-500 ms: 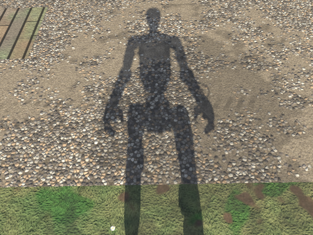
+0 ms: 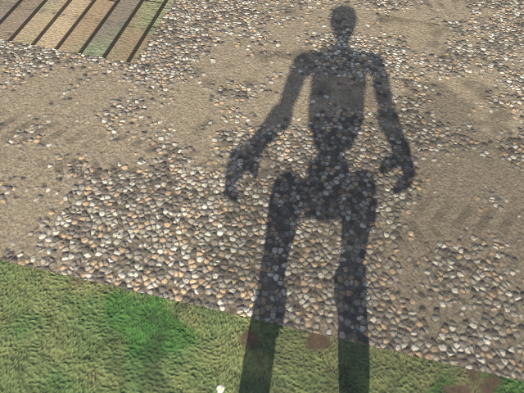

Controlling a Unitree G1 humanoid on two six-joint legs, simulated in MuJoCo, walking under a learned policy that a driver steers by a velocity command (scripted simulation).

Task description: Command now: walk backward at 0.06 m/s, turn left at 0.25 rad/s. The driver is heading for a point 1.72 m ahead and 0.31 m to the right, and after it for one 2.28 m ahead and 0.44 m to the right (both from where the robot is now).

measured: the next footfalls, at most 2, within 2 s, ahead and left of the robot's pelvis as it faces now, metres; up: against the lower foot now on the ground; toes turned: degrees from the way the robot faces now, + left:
right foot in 0.18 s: -0.03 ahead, -0.16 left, +0.00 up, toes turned +3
left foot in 0.60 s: -0.13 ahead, +0.09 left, +0.00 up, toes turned +1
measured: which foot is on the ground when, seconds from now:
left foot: down 0.00-0.18, up 0.20-0.58, down 0.60-1.00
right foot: up 0.00-0.16, down 0.18-1.00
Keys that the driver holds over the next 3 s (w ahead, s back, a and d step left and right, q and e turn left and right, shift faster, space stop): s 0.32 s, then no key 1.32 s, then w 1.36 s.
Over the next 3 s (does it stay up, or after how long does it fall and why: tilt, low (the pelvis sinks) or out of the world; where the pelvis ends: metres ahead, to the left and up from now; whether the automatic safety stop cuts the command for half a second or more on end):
stays up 0.53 -0.05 -0.01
